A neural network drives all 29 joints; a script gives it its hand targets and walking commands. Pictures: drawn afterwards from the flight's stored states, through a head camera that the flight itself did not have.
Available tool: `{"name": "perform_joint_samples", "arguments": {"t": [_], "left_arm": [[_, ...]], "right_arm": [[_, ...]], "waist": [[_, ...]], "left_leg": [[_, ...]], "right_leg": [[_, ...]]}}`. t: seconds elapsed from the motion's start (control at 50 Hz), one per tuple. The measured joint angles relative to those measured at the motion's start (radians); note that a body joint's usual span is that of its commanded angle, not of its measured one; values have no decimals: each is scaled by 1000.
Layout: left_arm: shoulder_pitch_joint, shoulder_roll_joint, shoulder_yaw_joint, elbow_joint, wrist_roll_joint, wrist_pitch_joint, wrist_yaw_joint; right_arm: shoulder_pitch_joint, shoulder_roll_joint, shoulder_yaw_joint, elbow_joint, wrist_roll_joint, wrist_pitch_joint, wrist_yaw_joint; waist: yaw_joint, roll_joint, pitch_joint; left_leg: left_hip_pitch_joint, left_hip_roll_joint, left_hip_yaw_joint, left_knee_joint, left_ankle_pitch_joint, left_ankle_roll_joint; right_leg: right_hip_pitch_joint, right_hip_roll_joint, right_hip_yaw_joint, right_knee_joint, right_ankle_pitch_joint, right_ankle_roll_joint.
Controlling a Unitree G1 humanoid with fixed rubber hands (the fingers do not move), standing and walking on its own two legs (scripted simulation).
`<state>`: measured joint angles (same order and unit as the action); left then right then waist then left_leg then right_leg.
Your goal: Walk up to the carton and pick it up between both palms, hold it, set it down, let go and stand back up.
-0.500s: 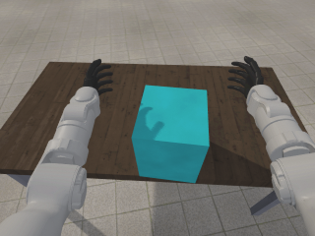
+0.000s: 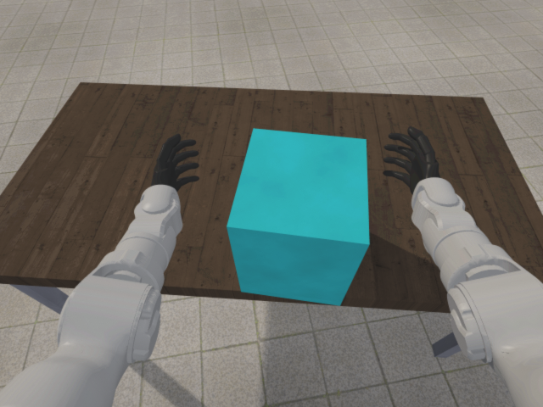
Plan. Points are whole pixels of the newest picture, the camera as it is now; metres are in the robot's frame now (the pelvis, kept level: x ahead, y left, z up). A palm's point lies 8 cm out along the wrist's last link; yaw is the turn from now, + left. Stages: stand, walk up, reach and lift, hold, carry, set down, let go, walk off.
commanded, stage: reach and lift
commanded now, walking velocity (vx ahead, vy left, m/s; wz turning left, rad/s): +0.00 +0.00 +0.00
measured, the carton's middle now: (298, 221) +0.45 +0.00 -0.06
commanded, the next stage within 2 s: none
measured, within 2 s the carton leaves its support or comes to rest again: neither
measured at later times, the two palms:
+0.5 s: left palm (186, 210) +0.43 +0.20 +0.00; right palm (409, 206) +0.45 -0.19 +0.01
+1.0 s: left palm (213, 207) +0.43 +0.15 +0.00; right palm (386, 203) +0.45 -0.15 +0.01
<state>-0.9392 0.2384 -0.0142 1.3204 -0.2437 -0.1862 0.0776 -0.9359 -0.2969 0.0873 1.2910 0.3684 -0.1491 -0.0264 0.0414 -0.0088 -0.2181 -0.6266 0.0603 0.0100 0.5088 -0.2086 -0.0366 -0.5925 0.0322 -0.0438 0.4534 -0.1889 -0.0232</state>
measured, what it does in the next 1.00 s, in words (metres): stands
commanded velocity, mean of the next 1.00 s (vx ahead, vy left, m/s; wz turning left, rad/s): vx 0.00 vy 0.00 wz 0.00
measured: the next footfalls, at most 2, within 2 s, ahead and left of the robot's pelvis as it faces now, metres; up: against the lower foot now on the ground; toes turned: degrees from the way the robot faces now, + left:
none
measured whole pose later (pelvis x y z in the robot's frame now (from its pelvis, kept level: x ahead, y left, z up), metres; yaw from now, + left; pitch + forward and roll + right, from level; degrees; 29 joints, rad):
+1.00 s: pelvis -0.01 +0.00 -0.03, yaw +0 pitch +27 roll +0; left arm -1.01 0.08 0.25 1.44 -0.02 -0.45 0.09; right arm -1.01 -0.15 -0.14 1.37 0.08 -0.36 -0.12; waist 0.04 0.01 -0.24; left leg -0.91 0.05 0.02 0.72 -0.28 -0.03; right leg -0.90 0.02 -0.03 0.71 -0.28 -0.02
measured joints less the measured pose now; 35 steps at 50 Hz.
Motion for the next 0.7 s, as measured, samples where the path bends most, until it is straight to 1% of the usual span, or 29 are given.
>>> {"name": "perform_joint_samples", "arguments": {"t": [0.12, 0.26, 0.36, 0.42, 0.5, 0.58, 0.7], "left_arm": [[-46, -12, -12, 82, -20, -79, 3], [-112, -16, -32, 208, -39, -159, -7], [-123, -14, -49, 255, -61, -204, -13], [-117, -14, -52, 255, -73, -223, -12], [-97, -20, -43, 214, -79, -233, -6], [-82, -28, -19, 172, -62, -235, -7], [-79, -46, 27, 157, -18, -244, -7]], "right_arm": [[-22, 10, 2, 44, -9, -61, -3], [-69, -1, 52, 126, 29, -123, 8], [-83, -4, 73, 154, 45, -156, 20], [-80, -3, 76, 148, 45, -171, 27], [-68, 3, 63, 112, 30, -184, 27], [-67, 23, 37, 90, -3, -197, 10], [-77, 49, 6, 93, -45, -215, -21]], "waist": [[-2, 10, -31], [-6, 5, -50], [-12, -1, -59], [-10, -4, -64], [0, 1, -71], [7, 13, -74], [9, 25, -67]], "left_leg": [[-105, 0, 2, 65, -17, 4], [-191, -3, 12, 127, -36, 8], [-257, -6, 14, 170, -48, 9], [-301, -6, 15, 197, -54, 7], [-354, -3, 12, 229, -64, 5], [-384, 0, 6, 254, -74, 3], [-383, 0, 2, 264, -82, 3]], "right_leg": [[-110, -2, 3, 70, -18, 3], [-209, -8, 13, 154, -45, 5], [-282, -12, 16, 211, -64, 4], [-329, -13, 17, 243, -73, 3], [-381, -11, 15, 274, -82, 2], [-407, -8, 10, 292, -89, 0], [-404, -8, 6, 301, -98, -1]]}}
